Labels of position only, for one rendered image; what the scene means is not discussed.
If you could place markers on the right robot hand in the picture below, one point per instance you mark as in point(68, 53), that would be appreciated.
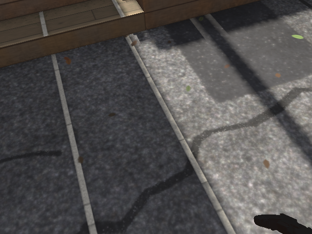
point(281, 222)

